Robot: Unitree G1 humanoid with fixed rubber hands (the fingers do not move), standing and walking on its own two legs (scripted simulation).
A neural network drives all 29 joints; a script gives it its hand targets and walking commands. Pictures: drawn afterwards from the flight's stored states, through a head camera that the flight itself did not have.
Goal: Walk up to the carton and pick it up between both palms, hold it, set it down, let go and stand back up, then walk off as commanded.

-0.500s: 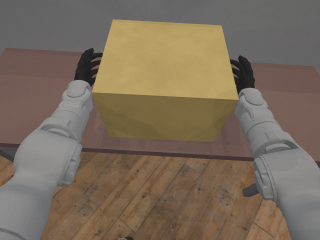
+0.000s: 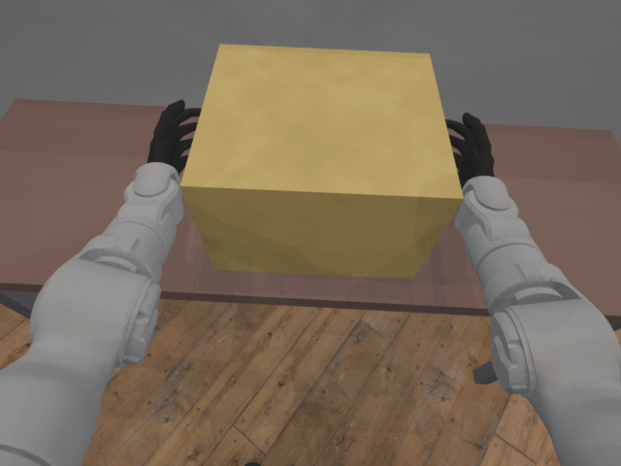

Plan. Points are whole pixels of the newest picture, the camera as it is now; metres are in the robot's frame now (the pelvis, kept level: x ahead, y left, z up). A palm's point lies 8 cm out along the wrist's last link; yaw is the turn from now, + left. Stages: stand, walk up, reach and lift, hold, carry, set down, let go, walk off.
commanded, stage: reach and lift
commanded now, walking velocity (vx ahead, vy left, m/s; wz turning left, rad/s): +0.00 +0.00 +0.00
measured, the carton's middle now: (319, 164) +0.53 +0.01 +0.04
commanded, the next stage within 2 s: none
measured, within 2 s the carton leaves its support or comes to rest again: leaves its support in 1.50 s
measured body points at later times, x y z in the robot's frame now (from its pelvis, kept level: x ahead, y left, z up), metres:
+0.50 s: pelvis +0.02 +0.01 +0.02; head +0.11 +0.01 +0.46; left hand +0.48 +0.21 +0.09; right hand +0.48 -0.19 +0.09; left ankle +0.01 +0.14 -0.72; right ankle +0.00 -0.14 -0.72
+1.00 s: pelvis +0.02 +0.00 +0.02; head +0.10 +0.01 +0.47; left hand +0.47 +0.21 +0.09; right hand +0.47 -0.19 +0.09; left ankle +0.01 +0.14 -0.72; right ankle +0.00 -0.14 -0.72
